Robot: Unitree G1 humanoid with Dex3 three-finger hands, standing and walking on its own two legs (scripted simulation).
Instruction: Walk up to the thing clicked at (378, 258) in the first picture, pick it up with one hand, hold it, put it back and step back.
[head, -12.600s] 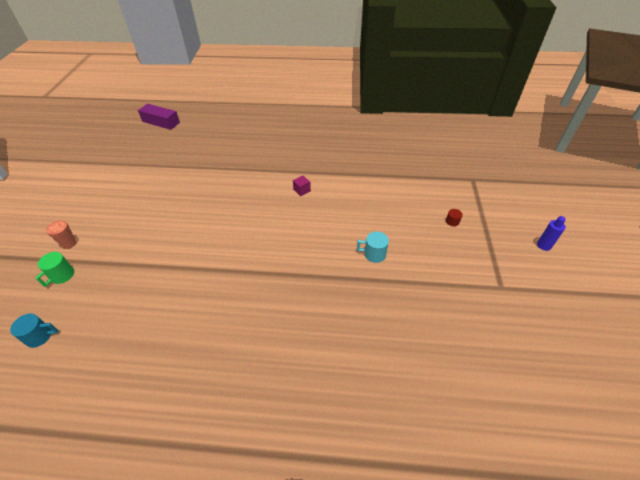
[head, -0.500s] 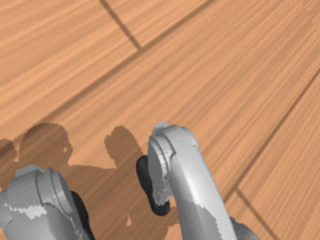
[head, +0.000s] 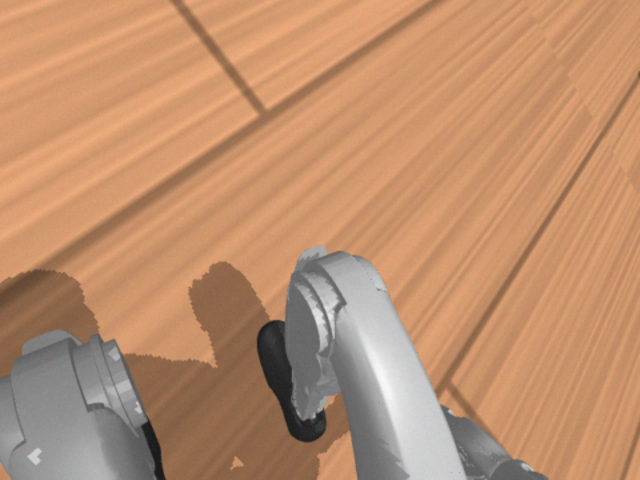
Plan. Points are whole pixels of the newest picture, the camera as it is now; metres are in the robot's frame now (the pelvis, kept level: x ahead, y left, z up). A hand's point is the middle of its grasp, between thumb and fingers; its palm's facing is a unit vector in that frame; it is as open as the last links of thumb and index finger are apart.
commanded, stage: rest palm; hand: left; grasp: from above
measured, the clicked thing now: out of the picture +0.46 +0.34 -0.26
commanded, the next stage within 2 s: close in 0.20 s
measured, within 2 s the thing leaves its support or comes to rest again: neither
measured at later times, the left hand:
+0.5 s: hand out of the picture +0.46 +0.32 -0.23, palm faces -0.46 -0.14 -0.88, open 13.3 cm
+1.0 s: hand out of the picture +0.46 +0.33 -0.23, palm faces -0.45 -0.11 -0.89, open 12.5 cm
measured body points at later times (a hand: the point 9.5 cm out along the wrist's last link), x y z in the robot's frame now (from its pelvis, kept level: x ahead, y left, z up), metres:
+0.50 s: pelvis +0.00 +0.00 +0.00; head +0.28 +0.11 +0.33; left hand +0.48 +0.33 -0.18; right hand +0.02 -0.26 -0.06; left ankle +0.06 +0.12 -0.27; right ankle +0.11 -0.12 -0.27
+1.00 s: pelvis +0.00 +0.00 +0.00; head +0.28 +0.11 +0.33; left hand +0.48 +0.33 -0.18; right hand +0.05 -0.26 -0.06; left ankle +0.06 +0.12 -0.27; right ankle +0.11 -0.12 -0.27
